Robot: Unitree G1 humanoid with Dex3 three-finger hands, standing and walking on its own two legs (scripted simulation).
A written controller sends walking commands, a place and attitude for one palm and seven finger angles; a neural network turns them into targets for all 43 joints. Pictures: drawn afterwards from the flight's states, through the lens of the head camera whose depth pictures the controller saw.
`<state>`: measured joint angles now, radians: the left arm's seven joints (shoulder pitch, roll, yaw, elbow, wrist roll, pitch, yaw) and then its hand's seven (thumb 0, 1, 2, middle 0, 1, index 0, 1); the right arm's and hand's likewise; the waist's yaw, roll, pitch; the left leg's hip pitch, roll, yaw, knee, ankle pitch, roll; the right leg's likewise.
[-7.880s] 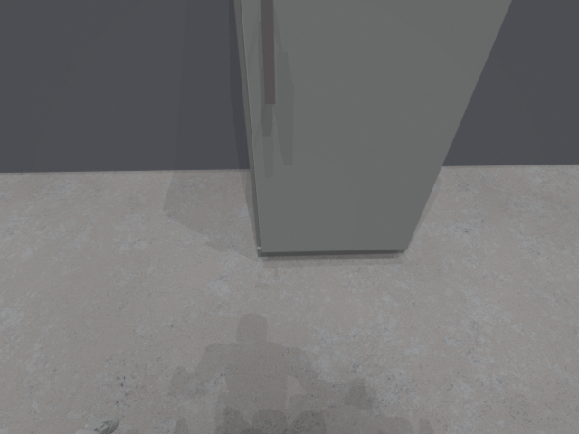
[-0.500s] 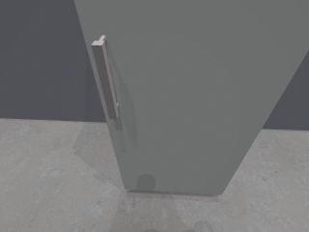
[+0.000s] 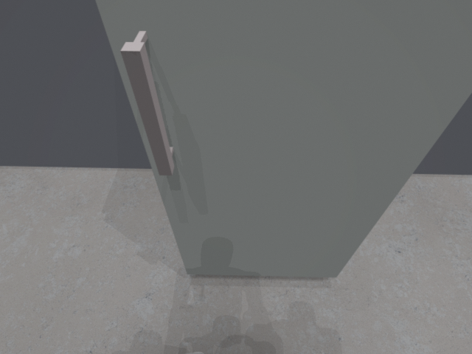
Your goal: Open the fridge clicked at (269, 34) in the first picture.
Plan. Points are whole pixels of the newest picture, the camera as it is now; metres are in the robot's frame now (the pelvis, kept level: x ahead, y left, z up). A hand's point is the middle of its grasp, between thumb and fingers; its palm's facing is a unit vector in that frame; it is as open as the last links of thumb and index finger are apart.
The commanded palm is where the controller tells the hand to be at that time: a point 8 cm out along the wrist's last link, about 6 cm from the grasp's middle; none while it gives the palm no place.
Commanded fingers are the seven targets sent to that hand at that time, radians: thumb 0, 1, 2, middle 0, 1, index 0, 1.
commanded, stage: come to a stop and stand still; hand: left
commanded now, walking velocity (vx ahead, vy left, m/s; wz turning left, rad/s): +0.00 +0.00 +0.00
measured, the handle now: (156, 112) +0.47 +0.16 +0.16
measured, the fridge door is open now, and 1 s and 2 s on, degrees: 0 0 0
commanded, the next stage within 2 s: look again from close up in 0.40 s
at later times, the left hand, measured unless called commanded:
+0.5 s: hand out of the picture +0.01 +0.21 -0.17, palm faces -0.01 -0.98 -0.21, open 7.4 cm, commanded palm none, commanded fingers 0.00 0.90 0.90 -0.20 -0.30 -0.20 -0.30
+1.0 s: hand out of the picture -0.03 +0.19 -0.17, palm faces -0.02 -0.98 -0.20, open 7.4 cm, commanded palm none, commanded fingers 0.00 0.90 0.90 -0.20 -0.30 -0.20 -0.30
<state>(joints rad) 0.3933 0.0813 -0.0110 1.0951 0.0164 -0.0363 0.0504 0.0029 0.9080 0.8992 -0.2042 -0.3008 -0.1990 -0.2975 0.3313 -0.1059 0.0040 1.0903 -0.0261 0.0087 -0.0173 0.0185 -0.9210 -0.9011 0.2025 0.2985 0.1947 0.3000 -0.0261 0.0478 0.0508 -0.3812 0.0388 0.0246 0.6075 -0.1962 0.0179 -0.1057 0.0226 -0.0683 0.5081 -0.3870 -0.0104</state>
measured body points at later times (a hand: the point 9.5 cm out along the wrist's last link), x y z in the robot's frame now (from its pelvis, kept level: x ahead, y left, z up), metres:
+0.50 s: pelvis +0.01 +0.03 +0.01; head +0.01 +0.04 +0.46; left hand +0.01 +0.27 -0.15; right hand +0.06 -0.20 -0.14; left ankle +0.07 +0.11 -0.73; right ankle -0.07 -0.11 -0.73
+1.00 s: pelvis -0.01 +0.01 +0.01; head +0.00 +0.02 +0.46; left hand -0.03 +0.25 -0.15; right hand +0.01 -0.23 -0.14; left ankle +0.07 +0.11 -0.73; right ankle -0.07 -0.11 -0.73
